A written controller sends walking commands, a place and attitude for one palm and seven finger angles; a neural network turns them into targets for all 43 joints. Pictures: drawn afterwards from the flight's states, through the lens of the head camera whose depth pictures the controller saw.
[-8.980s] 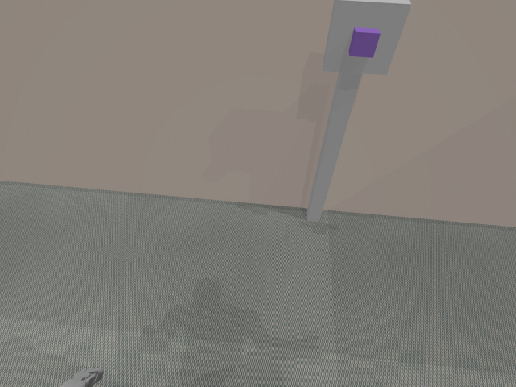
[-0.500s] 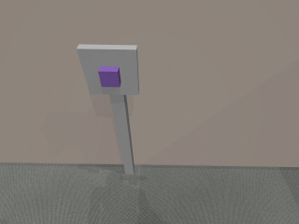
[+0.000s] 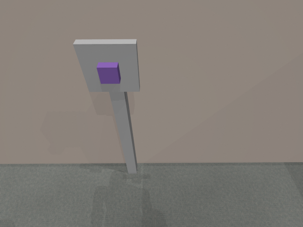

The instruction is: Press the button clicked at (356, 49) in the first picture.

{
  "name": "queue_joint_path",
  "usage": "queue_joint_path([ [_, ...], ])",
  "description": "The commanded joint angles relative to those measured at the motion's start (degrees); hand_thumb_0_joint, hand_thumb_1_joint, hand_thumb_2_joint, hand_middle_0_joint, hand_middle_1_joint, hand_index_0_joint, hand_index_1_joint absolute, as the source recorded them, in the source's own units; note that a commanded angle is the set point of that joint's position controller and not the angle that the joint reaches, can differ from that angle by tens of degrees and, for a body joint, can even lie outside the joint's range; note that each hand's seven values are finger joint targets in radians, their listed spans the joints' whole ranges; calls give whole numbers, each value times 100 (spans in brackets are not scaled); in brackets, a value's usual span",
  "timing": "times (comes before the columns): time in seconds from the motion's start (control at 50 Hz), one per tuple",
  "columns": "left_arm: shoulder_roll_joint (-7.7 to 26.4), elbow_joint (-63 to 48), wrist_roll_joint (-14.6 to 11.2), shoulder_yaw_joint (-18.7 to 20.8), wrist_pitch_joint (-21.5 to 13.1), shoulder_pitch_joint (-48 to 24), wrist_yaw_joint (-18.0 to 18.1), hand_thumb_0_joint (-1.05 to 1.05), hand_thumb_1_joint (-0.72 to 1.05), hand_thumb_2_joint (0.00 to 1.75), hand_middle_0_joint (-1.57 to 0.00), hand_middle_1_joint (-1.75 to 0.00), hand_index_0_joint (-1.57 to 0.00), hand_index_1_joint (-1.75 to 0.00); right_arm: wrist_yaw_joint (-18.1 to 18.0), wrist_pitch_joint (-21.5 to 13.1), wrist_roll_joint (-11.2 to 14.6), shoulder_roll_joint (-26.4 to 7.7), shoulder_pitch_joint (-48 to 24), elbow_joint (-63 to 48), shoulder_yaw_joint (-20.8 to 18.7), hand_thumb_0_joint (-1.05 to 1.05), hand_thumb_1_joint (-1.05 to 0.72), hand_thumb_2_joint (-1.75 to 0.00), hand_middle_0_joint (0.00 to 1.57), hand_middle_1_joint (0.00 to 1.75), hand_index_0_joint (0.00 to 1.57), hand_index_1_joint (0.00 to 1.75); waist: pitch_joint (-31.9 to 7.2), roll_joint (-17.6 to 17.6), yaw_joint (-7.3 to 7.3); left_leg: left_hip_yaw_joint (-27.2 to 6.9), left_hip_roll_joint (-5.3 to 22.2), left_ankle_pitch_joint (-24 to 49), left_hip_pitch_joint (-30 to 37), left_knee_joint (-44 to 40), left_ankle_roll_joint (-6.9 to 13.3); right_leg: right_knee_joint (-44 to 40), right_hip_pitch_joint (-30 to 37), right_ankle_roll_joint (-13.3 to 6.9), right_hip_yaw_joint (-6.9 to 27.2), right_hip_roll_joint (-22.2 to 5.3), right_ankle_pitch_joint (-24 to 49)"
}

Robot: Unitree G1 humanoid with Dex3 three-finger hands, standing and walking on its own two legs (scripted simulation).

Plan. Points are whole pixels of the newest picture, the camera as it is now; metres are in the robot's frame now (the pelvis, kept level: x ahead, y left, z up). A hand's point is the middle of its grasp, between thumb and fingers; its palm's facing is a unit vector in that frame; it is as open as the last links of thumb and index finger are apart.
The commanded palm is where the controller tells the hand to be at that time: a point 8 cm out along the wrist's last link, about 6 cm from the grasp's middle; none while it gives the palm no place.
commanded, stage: look again from close up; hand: left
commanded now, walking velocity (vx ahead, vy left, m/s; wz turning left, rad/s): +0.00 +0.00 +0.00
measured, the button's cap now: (109, 72) +0.56 +0.15 +0.12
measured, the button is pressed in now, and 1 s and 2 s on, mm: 0 0 0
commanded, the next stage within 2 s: shuffle to correct the standing spot in 0.36 s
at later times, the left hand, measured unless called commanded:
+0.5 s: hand out of the picture +0.03 +0.18 -0.17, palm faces +0.00 -0.98 -0.19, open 7.4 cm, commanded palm none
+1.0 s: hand out of the picture +0.02 +0.12 -0.18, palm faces +0.02 -0.99 -0.13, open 7.4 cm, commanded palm none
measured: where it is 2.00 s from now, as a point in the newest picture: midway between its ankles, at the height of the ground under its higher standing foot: outside the picture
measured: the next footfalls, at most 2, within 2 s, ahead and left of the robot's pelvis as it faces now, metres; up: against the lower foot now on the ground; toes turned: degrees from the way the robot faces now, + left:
none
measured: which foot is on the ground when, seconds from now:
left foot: down 0.00-1.00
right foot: down 0.00-1.00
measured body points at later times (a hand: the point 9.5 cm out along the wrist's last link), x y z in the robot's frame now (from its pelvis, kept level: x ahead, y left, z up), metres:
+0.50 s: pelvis +0.02 +0.01 +0.01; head +0.03 +0.01 +0.46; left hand +0.03 +0.23 -0.15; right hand +0.04 -0.22 -0.15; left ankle +0.03 +0.11 -0.73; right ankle +0.00 -0.11 -0.73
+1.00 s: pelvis +0.07 -0.03 +0.00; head +0.10 -0.02 +0.45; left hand +0.02 +0.17 -0.17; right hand +0.10 -0.26 -0.16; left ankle +0.09 +0.07 -0.74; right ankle +0.00 -0.11 -0.73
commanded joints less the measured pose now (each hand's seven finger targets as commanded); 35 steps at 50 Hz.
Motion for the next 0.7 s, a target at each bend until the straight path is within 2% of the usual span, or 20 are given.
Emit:
queue_joint_path([
  [0.0,538,-333,-31,77,-83,259,16,0,90,90,-20,-30,-20,-30,-67,-84,-7,-517,215,-342,-41,0,-90,-90,20,30,20,30,504,-109,197,-875,403,-364,-278,-1118,171,-609,-292,-202,593,-393,-259],
  [0.08,595,-335,-39,63,-83,298,6,0,90,90,-20,-30,-20,-30,-74,-110,16,-606,82,-299,-30,0,-90,-90,20,30,20,30,459,-359,227,-764,372,-40,20,-1160,166,-688,-216,-151,632,-470,108],
  [0.12,651,-346,-41,66,-100,286,9,0,90,90,-20,-30,-20,-30,-76,-127,15,-644,69,-253,-21,0,-90,-90,20,30,20,30,309,-442,223,-705,365,403,274,-1086,169,-696,-142,-129,635,-517,394],
  [0.18,739,-345,-48,83,-104,255,10,0,90,90,-20,-30,-20,-30,-84,-149,21,-720,1,-190,-12,0,-90,-90,20,30,20,30,142,-349,224,-643,372,831,515,-1048,162,-688,-6,-97,620,-552,734],
  [0.22,799,-336,-46,87,-99,221,9,0,90,90,-20,-30,-20,-30,-91,-150,22,-755,-73,-173,-7,0,-90,-90,20,30,20,30,187,-251,233,-613,374,1004,559,-1035,154,-702,38,-92,614,-566,897],
  [0.32,880,-303,-41,89,-70,188,-4,0,90,90,-20,-30,-20,-30,-95,-135,27,-821,-217,-127,-2,0,-90,-90,20,30,20,30,217,-145,241,-584,384,907,615,-1110,131,-799,75,-76,623,-581,843],
  [0.38,905,-267,-45,88,-68,182,-13,0,90,90,-20,-30,-20,-30,-106,-138,32,-838,-281,-105,1,0,-90,-90,20,30,20,30,143,-134,236,-567,382,976,700,-1103,123,-832,131,-82,642,-595,958],
  [0.44,888,-250,-37,86,-55,170,-12,0,90,90,-20,-30,-20,-30,-111,-129,32,-854,-314,-82,-4,0,-90,-90,20,30,20,30,239,-189,232,-585,402,945,705,-1146,128,-872,83,-74,646,-579,905],
  [0.5,817,-186,-12,90,-1,262,-39,0,90,90,-20,-30,-20,-30,-114,-91,13,-845,-249,-13,-27,0,-90,-90,20,30,20,30,229,-176,209,-630,503,232,736,-1190,174,-757,-14,-77,489,-468,225],
  [0.58,748,-323,56,158,100,289,-137,0,90,90,-20,-30,-20,-30,-142,-25,-29,-1085,-200,-115,-177,0,-90,-90,20,30,20,30,562,165,189,-1100,898,-1034,428,-1609,389,-261,-509,-99,183,-233,-409],
  [0.64,705,-425,87,210,111,370,-193,0,90,90,-20,-30,-20,-30,-171,-17,-41,-1161,-149,-207,-275,0,-90,-90,20,30,20,30,507,301,191,-1333,1136,-1156,447,-1572,560,-24,-748,-118,132,-167,-473],
  [0.68,700,-436,83,240,90,503,-218,0,90,90,-20,-30,-20,-30,-183,-35,-44,-1116,-167,-263,-289,0,-90,-90,20,30,20,30,393,134,253,-1118,1064,-835,260,-1254,519,-207,-488,-160,241,-204,-301],
])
